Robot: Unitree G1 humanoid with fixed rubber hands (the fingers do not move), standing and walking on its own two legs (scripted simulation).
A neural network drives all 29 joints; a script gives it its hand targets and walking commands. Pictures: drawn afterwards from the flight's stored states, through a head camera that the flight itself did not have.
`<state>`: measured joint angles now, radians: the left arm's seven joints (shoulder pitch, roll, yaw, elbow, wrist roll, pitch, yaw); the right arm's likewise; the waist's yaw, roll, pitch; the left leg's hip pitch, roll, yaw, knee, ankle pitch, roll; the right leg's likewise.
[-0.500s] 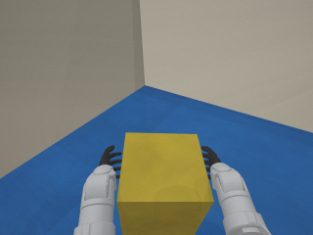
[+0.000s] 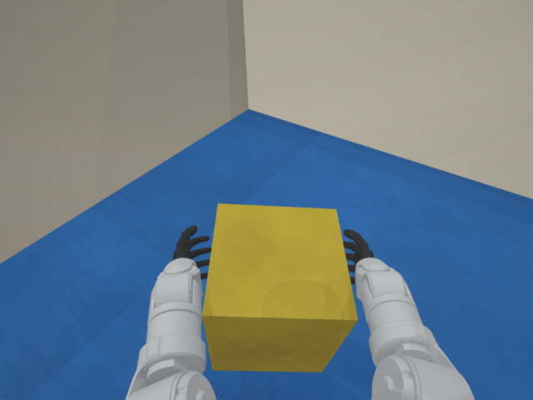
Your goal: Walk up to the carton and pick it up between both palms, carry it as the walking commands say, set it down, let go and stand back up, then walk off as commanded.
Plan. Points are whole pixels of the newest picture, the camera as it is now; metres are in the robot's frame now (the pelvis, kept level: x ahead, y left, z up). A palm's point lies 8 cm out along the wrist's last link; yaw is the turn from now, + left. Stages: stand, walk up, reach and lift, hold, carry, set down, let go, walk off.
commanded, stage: set down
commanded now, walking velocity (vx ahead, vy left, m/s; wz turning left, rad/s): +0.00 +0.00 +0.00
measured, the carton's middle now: (272, 292) +0.33 +0.03 -0.04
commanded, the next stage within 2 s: none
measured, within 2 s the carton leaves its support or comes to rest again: neither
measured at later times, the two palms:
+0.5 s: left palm (194, 283) +0.37 +0.18 -0.07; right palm (341, 281) +0.39 -0.11 -0.08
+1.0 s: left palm (206, 289) +0.40 +0.18 -0.15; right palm (337, 288) +0.42 -0.12 -0.16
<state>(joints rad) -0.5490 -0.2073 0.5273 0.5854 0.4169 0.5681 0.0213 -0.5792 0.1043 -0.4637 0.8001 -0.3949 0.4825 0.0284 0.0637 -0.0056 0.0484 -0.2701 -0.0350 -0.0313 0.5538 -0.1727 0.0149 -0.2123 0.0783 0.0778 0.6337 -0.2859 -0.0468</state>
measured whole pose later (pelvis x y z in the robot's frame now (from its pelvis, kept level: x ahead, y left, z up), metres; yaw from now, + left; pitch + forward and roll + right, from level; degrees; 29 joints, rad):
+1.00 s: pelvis +0.02 +0.01 -0.09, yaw +0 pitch +32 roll -1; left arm -0.59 -0.15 0.42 0.45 0.25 0.24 0.03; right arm -0.66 0.08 -0.35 0.62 -0.19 0.23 -0.03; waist 0.02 -0.02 -0.12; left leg -1.32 -0.04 -0.04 1.08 -0.32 0.00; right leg -1.24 0.10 0.04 1.14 -0.46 -0.03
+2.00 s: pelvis -0.03 +0.02 -0.25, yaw -1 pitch +40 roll -2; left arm -1.07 -0.01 0.48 0.63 0.23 0.35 0.07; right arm -1.11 -0.08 -0.37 0.79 -0.13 0.32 -0.08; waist 0.03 -0.01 -0.02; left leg -1.94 -0.05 -0.02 1.68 -0.43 0.01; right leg -1.84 0.12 0.00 1.76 -0.61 0.00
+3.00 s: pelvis -0.05 +0.01 -0.36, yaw -2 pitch +32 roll +0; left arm -1.56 0.25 0.39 0.81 0.09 0.36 0.06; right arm -1.60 -0.28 -0.19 0.93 0.02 0.35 -0.15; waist 0.05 -0.02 0.52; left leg -2.17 -0.03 0.00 2.08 -0.47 0.00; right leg -2.06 0.14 -0.03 2.18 -0.67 -0.01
